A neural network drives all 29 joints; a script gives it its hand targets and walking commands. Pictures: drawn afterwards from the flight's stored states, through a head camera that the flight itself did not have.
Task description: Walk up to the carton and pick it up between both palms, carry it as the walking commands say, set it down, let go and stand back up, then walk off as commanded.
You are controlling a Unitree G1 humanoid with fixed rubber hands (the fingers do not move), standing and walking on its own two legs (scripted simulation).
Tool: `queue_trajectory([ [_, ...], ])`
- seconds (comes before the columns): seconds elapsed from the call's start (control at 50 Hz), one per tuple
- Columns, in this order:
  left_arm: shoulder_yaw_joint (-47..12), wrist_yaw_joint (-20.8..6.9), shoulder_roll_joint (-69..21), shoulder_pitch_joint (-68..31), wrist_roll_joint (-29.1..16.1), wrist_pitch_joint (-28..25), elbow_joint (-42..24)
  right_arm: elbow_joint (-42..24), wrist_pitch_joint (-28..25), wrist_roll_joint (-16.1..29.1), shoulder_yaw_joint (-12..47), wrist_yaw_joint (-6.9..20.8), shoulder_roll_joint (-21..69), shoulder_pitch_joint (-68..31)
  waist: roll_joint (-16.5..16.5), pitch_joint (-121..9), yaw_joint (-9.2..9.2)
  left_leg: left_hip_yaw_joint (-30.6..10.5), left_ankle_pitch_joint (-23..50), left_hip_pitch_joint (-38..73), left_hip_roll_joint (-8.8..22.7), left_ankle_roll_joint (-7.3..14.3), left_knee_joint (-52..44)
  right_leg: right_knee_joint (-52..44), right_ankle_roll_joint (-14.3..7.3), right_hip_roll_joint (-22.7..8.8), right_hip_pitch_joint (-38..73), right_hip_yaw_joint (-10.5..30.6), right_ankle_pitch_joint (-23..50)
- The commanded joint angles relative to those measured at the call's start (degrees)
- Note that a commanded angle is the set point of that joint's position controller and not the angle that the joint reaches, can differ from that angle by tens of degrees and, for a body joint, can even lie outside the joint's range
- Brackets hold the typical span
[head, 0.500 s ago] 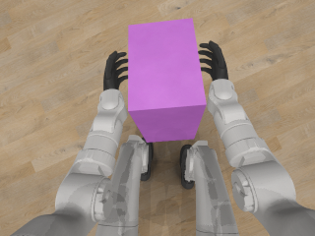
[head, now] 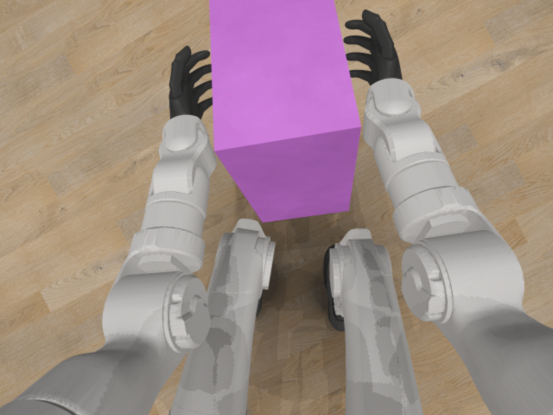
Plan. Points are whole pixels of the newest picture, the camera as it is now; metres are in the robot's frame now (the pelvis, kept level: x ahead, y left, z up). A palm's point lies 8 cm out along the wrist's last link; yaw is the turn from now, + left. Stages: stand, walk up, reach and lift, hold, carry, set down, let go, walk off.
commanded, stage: set down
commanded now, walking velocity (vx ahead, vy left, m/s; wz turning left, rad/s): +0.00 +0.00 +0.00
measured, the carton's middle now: (289, 120) +0.47 +0.04 -0.23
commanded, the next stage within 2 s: none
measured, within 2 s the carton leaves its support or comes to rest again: neither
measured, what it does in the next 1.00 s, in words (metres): lowers itself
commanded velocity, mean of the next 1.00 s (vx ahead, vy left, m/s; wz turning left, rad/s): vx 0.00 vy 0.00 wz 0.00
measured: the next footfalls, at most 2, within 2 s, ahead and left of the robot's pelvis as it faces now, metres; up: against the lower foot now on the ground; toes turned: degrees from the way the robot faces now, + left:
none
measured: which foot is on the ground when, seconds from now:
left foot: down 0.00-1.00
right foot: down 0.00-1.00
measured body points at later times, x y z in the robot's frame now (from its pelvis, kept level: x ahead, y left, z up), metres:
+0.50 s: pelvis -0.01 +0.00 -0.08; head +0.33 +0.00 +0.22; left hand +0.49 +0.18 -0.21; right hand +0.54 -0.07 -0.21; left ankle +0.10 +0.12 -0.48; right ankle +0.10 -0.10 -0.48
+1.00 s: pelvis -0.02 +0.00 -0.11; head +0.33 +0.00 +0.17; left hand +0.51 +0.18 -0.24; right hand +0.57 -0.07 -0.24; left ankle +0.10 +0.12 -0.48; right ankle +0.09 -0.10 -0.48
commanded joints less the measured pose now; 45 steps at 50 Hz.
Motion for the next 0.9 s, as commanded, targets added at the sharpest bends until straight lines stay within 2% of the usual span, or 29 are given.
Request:
queue_trajectory([
  [0.0, -23.0, -8.4, -44.3, -38.7, -0.3, -0.9, -8.8, -6.0, -0.8, 0.1, 15.9, 6.5, 52.7, -27.5, -3.9, -66.6, 2.40, 1.9, 20.6, 28.9, -6.6, -1.8, -5.0, -5.8, 1.2, 5.9, 36.5, 0.8, 19.8],
  [0.08, -21.8, -10.2, -46.2, -42.6, 1.1, 1.1, -8.0, -4.5, 0.7, -1.7, 13.4, 8.5, 54.1, -29.6, -3.8, -65.3, 2.12, 2.4, 18.8, 27.5, -6.6, -1.8, -2.8, -3.8, 1.1, 5.8, 31.8, 0.0, 17.1],
  [0.24, -19.2, -12.9, -48.3, -48.3, 3.2, 4.3, -6.9, -2.8, 3.3, -3.4, 10.0, 11.4, 55.3, -34.4, -3.9, -64.1, 2.97, 3.6, 15.7, 23.3, -6.2, -1.6, 0.9, -0.1, 1.0, 5.5, 27.4, -0.9, 14.3],
  [0.42, -18.3, -15.1, -47.7, -54.2, 2.9, 6.3, -7.0, -2.3, 5.0, -3.2, 9.1, 12.8, 54.6, -39.6, -4.4, -65.0, 3.62, 4.9, 14.4, 19.5, -5.5, -1.4, 5.3, 4.0, 0.8, 4.9, 26.7, -1.1, 14.5],
  [0.62, -19.3, -16.3, -47.0, -56.5, 1.2, 7.1, -6.0, -2.1, 5.4, -1.4, 11.0, 14.1, 53.4, -41.8, -4.5, -63.4, 3.59, 5.4, 16.4, 17.5, -5.3, -1.4, 9.9, 8.8, 0.7, 4.5, 23.2, -1.7, 16.1],
  [0.72, -12.9, -18.0, -43.4, -53.9, 5.9, 8.3, 0.1, 4.4, 6.8, -5.7, 4.4, 15.8, 50.9, -38.8, -5.5, -48.2, 3.77, 6.0, 8.9, 8.9, -4.9, -0.5, 10.2, 8.6, 0.4, 4.3, 16.1, -1.6, 9.7],
  [0.88, -7.9, -19.6, -42.3, -51.9, 8.4, 9.8, 4.4, 7.9, 8.0, -8.4, -0.2, 17.3, 47.8, -38.7, -5.1, -44.1, 3.72, 6.2, 5.4, 7.0, -4.5, 0.1, 10.3, 8.7, -0.3, 4.1, 11.9, -1.9, 5.2],
])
